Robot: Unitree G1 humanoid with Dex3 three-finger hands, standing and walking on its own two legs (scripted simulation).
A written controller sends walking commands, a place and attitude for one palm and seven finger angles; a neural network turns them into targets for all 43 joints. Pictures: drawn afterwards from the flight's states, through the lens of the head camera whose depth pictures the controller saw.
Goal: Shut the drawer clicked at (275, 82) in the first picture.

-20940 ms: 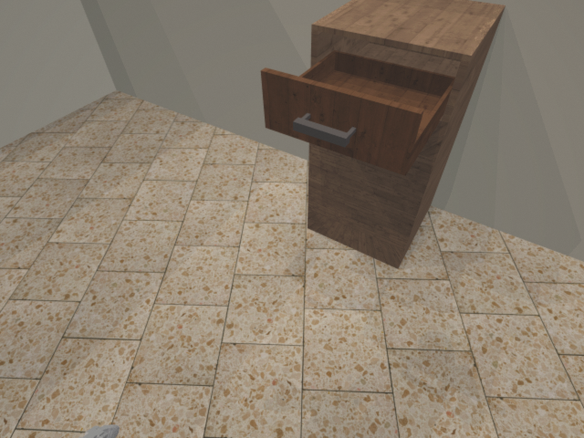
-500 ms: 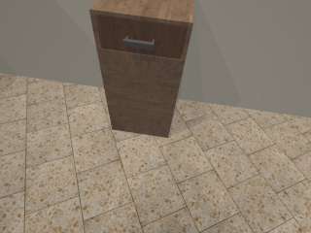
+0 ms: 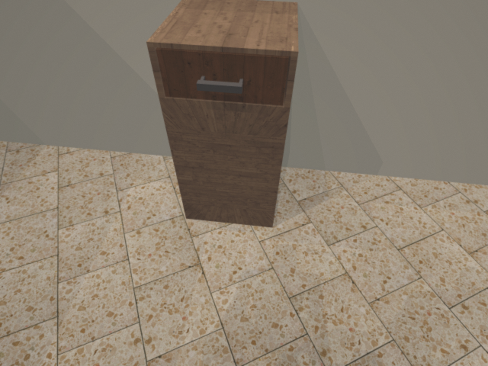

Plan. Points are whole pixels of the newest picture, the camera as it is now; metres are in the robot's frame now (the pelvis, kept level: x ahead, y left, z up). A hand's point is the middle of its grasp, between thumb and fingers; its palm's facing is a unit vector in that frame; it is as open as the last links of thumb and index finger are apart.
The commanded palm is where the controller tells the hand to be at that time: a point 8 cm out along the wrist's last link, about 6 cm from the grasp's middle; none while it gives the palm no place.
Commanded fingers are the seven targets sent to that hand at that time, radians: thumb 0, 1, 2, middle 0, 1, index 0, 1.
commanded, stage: let the arm hang, fingers relaxed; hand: left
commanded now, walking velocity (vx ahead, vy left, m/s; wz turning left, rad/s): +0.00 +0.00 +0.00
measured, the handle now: (220, 83) +0.88 +0.12 +0.02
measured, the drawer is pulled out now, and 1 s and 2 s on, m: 0.00 0.00 0.00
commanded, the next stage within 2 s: look to check the result in 0.22 s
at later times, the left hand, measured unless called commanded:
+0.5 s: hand out of the picture +0.00 +0.16 -0.18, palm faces +0.03 -0.98 -0.17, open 7.4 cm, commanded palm none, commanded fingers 0.00 0.90 0.90 -0.20 -0.30 -0.20 -0.30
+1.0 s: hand out of the picture +0.02 +0.16 -0.18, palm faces +0.03 -0.98 -0.17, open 7.4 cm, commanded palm none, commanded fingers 0.00 0.90 0.90 -0.20 -0.30 -0.20 -0.30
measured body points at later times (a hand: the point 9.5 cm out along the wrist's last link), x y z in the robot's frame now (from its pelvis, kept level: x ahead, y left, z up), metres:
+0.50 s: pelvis +0.01 +0.00 +0.00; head +0.02 +0.00 +0.45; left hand +0.00 +0.21 -0.16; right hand -0.01 -0.21 -0.16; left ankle +0.04 +0.09 -0.74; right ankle +0.02 -0.10 -0.74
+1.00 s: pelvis +0.03 +0.00 +0.00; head +0.04 -0.01 +0.45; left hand +0.02 +0.21 -0.16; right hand +0.01 -0.22 -0.16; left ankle +0.04 +0.09 -0.74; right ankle +0.02 -0.10 -0.74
